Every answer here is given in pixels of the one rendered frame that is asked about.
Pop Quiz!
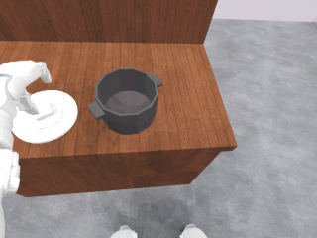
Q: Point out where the left robot forearm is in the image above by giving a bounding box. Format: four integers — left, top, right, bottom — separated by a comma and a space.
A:
0, 71, 26, 150

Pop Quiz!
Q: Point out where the lid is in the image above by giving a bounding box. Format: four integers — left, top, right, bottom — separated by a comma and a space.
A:
12, 90, 78, 144

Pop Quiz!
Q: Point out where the knob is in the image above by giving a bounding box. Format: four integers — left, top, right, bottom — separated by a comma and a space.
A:
34, 101, 54, 121

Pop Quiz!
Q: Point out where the pot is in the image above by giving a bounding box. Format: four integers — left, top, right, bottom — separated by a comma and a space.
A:
87, 67, 163, 135

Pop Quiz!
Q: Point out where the robot left hand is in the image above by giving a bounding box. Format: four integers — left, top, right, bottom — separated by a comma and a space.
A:
0, 60, 52, 115

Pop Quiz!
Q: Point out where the table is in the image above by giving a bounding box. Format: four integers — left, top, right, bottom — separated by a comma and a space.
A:
0, 0, 238, 197

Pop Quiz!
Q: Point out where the right robot shin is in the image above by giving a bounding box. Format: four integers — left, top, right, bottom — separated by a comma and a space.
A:
183, 224, 196, 232

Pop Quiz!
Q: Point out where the right robot thigh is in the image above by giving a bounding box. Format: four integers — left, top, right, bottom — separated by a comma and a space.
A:
179, 228, 207, 238

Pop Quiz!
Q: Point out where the left robot upper arm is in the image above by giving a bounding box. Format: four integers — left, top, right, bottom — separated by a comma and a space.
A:
0, 149, 20, 238

